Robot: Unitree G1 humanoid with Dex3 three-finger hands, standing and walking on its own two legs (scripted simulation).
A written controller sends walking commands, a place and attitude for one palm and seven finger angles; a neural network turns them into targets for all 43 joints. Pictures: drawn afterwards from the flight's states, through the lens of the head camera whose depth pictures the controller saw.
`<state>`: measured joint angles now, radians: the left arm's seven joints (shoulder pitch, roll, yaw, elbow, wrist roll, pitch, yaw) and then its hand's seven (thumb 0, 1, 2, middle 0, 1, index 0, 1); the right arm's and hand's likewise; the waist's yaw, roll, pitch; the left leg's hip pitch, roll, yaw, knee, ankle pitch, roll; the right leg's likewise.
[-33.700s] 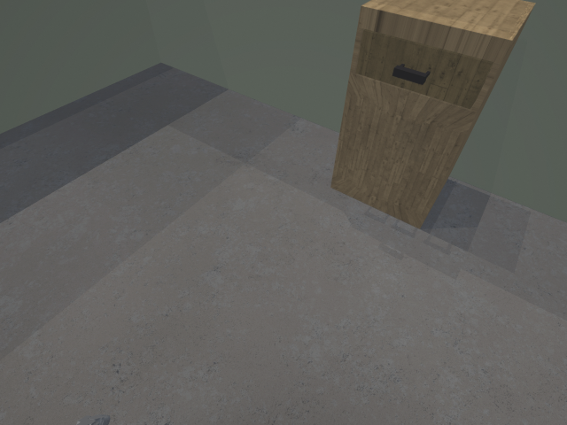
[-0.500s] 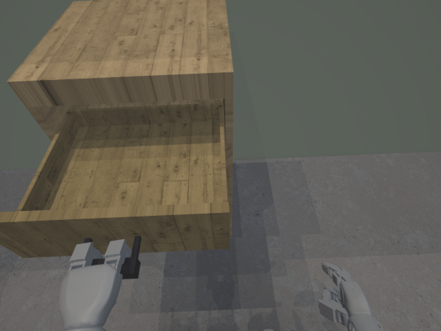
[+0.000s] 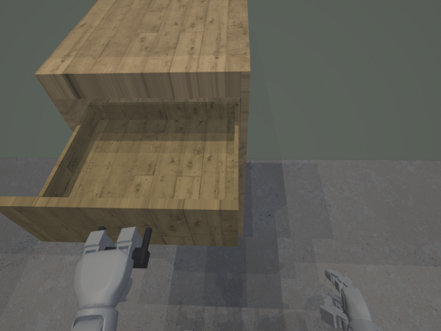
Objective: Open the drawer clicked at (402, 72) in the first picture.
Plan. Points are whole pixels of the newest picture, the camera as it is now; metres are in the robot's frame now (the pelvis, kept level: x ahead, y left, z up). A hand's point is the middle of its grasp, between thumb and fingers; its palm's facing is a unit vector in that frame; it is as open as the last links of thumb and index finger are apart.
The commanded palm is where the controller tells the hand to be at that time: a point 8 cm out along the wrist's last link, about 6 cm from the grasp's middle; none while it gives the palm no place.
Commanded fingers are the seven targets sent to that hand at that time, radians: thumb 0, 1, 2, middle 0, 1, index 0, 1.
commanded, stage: open the thumb to release the handle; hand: left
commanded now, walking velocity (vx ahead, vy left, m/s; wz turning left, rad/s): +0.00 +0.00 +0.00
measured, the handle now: (120, 244) +0.27 +0.22 -0.01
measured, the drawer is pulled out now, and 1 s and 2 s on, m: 0.30 0.30 0.30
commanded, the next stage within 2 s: lift the hand off the handle in 0.16 s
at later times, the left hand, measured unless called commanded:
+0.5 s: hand (120, 274) +0.22 +0.21 -0.03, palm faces +0.02 -0.06 -1.00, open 13.8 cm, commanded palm +0.20 +0.21 +0.03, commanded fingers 0.00 -0.50 0.30 -0.30 -1.20 -0.30 -1.20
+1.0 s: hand (111, 259) +0.23 +0.21 +0.03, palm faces +0.04 -0.10 -0.99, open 13.4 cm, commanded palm +0.20 +0.21 +0.09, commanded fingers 0.00 -0.50 0.30 -0.30 -1.20 -0.30 -1.20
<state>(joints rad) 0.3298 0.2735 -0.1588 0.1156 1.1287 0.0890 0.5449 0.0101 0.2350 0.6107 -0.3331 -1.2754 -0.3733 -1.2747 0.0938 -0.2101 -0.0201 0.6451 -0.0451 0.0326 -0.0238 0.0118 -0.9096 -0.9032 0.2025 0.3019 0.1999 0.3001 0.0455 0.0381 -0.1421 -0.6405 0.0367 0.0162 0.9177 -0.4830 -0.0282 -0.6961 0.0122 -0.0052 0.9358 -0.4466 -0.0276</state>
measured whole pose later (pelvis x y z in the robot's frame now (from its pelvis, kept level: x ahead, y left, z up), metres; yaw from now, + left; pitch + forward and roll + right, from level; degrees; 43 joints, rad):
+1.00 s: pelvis -0.01 +0.01 +0.02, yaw +0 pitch +7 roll +1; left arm 0.23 0.30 -0.20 0.06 1.07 0.13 0.41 0.00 -0.49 0.30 -0.32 -1.20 -0.40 -1.23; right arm 0.11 -0.22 -0.02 0.65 -0.03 0.05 -0.04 0.01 -0.91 -0.90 0.20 0.30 0.20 0.30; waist 0.06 0.06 -0.09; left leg -0.48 0.02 0.01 0.76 -0.40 -0.02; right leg -0.52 0.00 -0.01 0.78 -0.37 -0.02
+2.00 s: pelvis -0.01 +0.01 +0.05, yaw +0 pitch -2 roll +0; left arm 0.24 0.41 -0.15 -0.28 0.96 0.16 0.08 0.00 -0.49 0.30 -0.32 -1.20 -0.32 -1.20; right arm 0.05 -0.22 0.04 0.64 0.00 0.10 0.00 0.01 -0.91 -0.90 0.20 0.30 0.20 0.30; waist 0.11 0.10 -0.01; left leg -0.15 0.01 0.02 0.45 -0.26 -0.01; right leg -0.20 0.00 0.00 0.47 -0.24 -0.01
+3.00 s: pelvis +0.02 +0.01 +0.05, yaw +2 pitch -3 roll +0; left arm 0.53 0.31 0.21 -0.51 -0.02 -0.09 0.13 0.00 -0.03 0.50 -0.28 -0.90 -0.28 -0.89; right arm 0.20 -0.21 0.02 0.65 -0.01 -0.17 -0.08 0.01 -0.91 -0.90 0.20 0.30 0.20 0.30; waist 0.05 0.04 0.03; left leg -0.09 0.03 -0.01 0.44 -0.30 -0.02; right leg -0.12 0.01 -0.03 0.44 -0.26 -0.01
